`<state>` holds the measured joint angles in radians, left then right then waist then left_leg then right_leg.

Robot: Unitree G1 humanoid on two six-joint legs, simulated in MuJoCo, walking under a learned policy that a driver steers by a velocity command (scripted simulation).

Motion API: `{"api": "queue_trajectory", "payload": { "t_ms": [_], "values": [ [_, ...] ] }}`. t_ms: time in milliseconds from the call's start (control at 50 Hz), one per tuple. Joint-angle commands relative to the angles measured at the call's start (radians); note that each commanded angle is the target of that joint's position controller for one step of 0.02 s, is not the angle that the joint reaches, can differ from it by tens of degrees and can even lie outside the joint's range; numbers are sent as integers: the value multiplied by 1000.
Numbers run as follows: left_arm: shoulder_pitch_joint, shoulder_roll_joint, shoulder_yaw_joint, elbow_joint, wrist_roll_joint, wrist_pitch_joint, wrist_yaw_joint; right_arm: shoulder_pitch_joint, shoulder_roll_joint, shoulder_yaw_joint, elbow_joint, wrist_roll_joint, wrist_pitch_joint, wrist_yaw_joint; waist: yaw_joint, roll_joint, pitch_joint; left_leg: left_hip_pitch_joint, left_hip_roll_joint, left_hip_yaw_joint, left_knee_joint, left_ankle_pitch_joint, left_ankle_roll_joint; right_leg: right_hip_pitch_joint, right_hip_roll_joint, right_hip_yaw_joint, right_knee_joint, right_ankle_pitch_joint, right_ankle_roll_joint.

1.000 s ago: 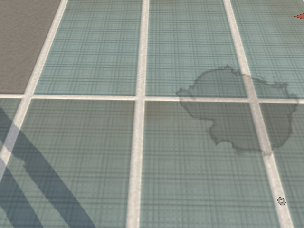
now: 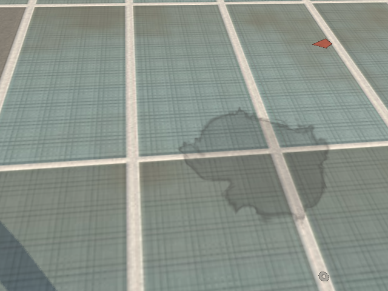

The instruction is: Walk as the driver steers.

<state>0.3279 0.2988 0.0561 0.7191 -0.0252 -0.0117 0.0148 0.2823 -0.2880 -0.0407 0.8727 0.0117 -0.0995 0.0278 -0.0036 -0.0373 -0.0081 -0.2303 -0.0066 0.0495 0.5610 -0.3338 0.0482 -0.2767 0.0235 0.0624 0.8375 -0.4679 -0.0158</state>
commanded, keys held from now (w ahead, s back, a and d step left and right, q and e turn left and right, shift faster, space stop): w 1.00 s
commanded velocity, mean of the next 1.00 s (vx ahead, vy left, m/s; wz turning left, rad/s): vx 0.47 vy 0.00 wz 0.00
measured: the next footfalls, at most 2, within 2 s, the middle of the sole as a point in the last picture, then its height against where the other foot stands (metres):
right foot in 0.42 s outside the picture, level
left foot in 0.94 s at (152, 249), level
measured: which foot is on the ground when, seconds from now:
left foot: down 0.00-0.44, up 0.46-0.92, down 0.94-1.00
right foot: up 0.00-0.40, down 0.42-0.94, up 0.96-1.00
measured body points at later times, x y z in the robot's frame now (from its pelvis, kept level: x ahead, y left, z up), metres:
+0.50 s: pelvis +0.25 -0.02 -0.01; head +0.29 -0.02 +0.44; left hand +0.47 +0.22 -0.09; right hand +0.24 -0.30 -0.14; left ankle +0.05 +0.10 -0.64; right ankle +0.35 -0.11 -0.73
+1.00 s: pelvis +0.54 +0.04 -0.01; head +0.58 +0.06 +0.44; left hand +0.56 +0.33 -0.14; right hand +0.73 -0.21 -0.09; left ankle +0.63 +0.14 -0.73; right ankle +0.38 -0.11 -0.67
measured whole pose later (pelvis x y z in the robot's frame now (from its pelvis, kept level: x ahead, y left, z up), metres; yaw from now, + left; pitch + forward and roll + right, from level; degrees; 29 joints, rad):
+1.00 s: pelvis +0.54 +0.04 -0.01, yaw +1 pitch +2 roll -1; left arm 0.35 0.30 0.05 0.87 -0.02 -0.06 -0.01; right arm 0.11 -0.27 -0.03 0.72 0.00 -0.09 0.03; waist 0.04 -0.01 0.04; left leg -0.47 0.01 0.03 0.58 -0.15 0.05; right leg -0.20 0.01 0.04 0.95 -0.49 -0.02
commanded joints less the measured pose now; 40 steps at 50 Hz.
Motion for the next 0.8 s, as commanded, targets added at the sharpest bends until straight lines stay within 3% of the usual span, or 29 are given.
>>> {"api": "queue_trajectory", "payload": {
  "t_ms": [20,60,100,140,220,300,340,360,380,400,420,440,460,480,500,520,540,560,620,680,740,800],
  "values": [
    [-129,99,22,-128,-18,-64,-7,115,-147,-32,-29,-6,-15,-7,-62,150,111,345,340,-557,-381,-187,200,-594,-65,41,305,57,-24],
    [-157,97,29,-121,4,-71,-17,92,-119,-19,-37,-12,-6,-10,-51,125,110,327,281,-406,-394,45,150,-575,-111,18,257,196,-26],
    [-157,66,24,-117,11,-68,-33,117,-100,-10,-33,-11,2,-11,-47,143,80,311,234,-287,-393,293,134,-526,-114,-28,219,269,-7],
    [-195,40,15,-134,12,-64,-39,137,-112,-10,-28,-8,9,-17,-55,122,75,298,213,-214,-399,444,135,-521,-111,-59,147,322,15],
    [-347,-6,-8,-184,4,-76,-53,164,-130,-8,-22,-9,23,-37,-93,122,119,209,173,-121,-443,464,114,-415,-79,-110,-139,492,31],
    [-437,8,-8,-212,-4,-88,-73,212,-148,-15,1,2,28,-40,-98,126,155,264,223,-120,-436,483,124,-373,-51,-110,-282,524,1],
    [-432,31,0,-216,-3,-94,-79,202,-160,-22,4,6,33,-42,-62,136,132,331,249,-113,-374,656,111,-339,-35,-106,-320,479,-37],
    [-397,52,9,-208,0,-93,-77,194,-174,-29,2,4,36,-44,-32,153,90,362,254,-109,-314,825,101,-280,-12,-115,-320,447,-57],
    [-325,81,23,-190,2,-89,-71,187,-189,-35,0,1,42,-47,13,174,26,384,252,-101,-216,1008,92,-184,16,-131,-312,409,-81],
    [-172,117,43,-146,1,-84,-60,167,-190,-36,-7,-4,52,-49,99,169,-75,351,223,-72,-36,1120,72,17,39,-152,-340,437,-115],
    [8,153,57,-101,8,-75,-44,152,-173,-28,-26,-14,52,-52,177,148,-196,146,198,-74,203,957,47,343,-59,-52,-295,460,-162],
    [111,250,77,-73,33,-73,-40,279,-27,12,-58,-22,38,-40,112,-118,-378,-272,10,-62,638,260,-17,762,-351,431,-313,277,-328],
    [125,160,55,-60,26,-72,-39,267,-71,8,-31,-4,10,-27,131,-154,-470,-387,-51,-212,789,-219,-12,764,-423,720,-495,132,-355],
    [30,122,39,-59,16,-70,-35,137,-150,-20,-79,33,-3,-19,115,-114,-241,-485,15,-196,825,-171,-5,591,-379,570,-544,73,-296],
    [-44,101,31,-59,12,-70,-35,59,-147,-16,-105,37,-11,-20,82,-34,-107,-478,68,-156,775,-77,1,410,-339,426,-578,134,-264],
    [-93,82,25,-55,19,-75,-40,29,-127,-16,-110,24,-11,-25,44,24,-31,-448,103,-135,713,-16,-5,263,-296,331,-614,234,-247],
    [-125,61,20,-54,31,-84,-44,54,-117,-21,-102,14,-1,-28,2,0,-11,-380,137,-142,669,31,-11,168,-256,254,-646,307,-235],
    [-143,57,21,-48,31,-90,-47,88,-96,-18,-90,10,12,-29,-22,-26,-11,-330,149,-142,647,49,-21,108,-238,218,-678,327,-239],
    [-134,77,26,-9,21,-112,-48,66,-69,-12,-103,-2,37,-37,-42,-28,34,-341,169,-122,549,95,-58,12,-224,121,-734,400,-257],
    [-90,105,32,22,21,-109,-34,-61,-64,-7,-148,-13,30,-37,-7,-10,70,-403,174,-109,348,275,-81,29,-196,53,-749,433,-243],
    [-38,134,36,44,12,-98,-25,-180,-40,5,-177,-8,13,-22,45,3,78,-347,130,-67,125,430,-79,52,-175,-4,-738,441,-208],
    [25,158,41,79,1,-83,-24,-258,-52,4,-209,4,7,-6,77,-3,82,-356,111,-74,27,436,-66,157,-223,16,-700,416,-199]
  ]
}}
